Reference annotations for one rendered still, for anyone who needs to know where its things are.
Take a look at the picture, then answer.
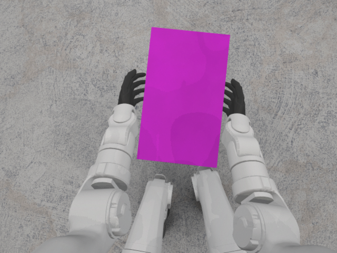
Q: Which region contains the carton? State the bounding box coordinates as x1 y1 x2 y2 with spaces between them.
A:
137 27 230 168

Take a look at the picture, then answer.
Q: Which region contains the left robot hand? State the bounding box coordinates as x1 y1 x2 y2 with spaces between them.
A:
118 69 146 107

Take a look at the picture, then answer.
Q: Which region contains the robot left upper arm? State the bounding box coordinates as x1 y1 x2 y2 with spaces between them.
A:
31 188 132 253

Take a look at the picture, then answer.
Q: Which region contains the robot thigh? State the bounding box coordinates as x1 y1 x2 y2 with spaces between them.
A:
191 169 247 253
122 179 173 253

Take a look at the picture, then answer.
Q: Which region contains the robot right thigh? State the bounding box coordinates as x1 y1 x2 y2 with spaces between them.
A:
191 169 247 253

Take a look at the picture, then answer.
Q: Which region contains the robot right forearm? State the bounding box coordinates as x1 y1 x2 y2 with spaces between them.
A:
221 113 300 231

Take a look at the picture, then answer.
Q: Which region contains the right robot hand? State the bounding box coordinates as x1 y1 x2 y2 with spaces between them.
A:
223 79 245 117

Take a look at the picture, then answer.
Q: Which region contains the robot left thigh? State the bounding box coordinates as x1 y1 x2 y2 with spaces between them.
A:
122 179 173 253

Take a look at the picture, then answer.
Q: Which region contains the robot right upper arm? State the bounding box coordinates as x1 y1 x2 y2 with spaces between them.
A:
232 202 337 253

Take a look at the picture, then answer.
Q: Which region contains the robot left forearm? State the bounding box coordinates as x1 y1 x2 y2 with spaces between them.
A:
68 103 139 228

